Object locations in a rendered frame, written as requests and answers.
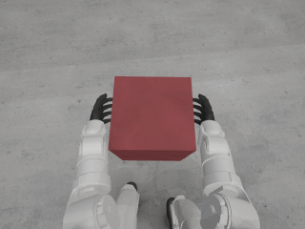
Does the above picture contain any carton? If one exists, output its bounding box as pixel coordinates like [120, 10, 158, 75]
[108, 76, 196, 161]

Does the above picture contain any right robot upper arm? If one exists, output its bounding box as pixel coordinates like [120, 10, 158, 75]
[200, 193, 273, 229]

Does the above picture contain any left robot forearm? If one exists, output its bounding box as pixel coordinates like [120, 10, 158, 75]
[63, 119, 112, 229]

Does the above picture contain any robot right hand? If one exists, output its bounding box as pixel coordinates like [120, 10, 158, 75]
[193, 94, 215, 126]

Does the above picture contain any left robot upper arm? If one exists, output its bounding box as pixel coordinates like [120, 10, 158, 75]
[63, 193, 121, 229]

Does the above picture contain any robot left hand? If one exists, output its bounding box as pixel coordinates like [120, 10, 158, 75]
[90, 94, 112, 124]

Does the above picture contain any robot left thigh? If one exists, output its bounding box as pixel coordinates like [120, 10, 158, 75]
[115, 188, 140, 229]

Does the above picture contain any right robot forearm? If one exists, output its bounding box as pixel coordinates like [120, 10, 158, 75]
[197, 120, 252, 204]

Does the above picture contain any robot left foot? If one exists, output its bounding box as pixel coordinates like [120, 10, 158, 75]
[127, 181, 137, 191]

